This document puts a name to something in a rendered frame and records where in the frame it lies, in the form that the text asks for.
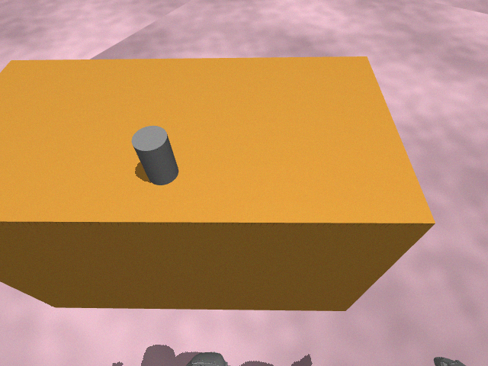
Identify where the can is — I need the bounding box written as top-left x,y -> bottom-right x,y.
132,126 -> 178,185

